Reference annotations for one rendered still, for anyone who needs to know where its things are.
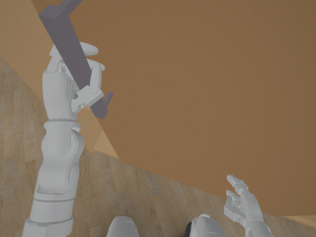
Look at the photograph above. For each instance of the robot right forearm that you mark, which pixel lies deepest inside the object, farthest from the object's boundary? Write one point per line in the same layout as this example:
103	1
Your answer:
257	228

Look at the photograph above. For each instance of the right robot thigh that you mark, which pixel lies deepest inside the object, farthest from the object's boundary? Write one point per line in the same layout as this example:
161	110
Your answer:
206	227

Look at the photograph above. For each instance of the left robot thigh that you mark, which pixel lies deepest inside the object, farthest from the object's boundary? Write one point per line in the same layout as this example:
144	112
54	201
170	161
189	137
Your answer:
122	226

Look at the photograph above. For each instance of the robot left forearm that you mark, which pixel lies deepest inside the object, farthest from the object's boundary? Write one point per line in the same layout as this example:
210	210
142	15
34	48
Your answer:
56	187

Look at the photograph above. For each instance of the left robot hand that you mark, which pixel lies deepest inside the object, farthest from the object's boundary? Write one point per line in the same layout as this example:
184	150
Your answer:
59	86

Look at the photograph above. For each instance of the handle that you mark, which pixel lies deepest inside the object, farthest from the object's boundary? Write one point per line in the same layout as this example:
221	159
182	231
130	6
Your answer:
60	29

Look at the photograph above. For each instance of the right robot hand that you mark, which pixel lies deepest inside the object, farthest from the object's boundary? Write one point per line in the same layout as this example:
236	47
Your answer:
246	207

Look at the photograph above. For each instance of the robot thigh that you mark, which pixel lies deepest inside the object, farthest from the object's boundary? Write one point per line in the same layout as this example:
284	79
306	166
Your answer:
206	227
122	226

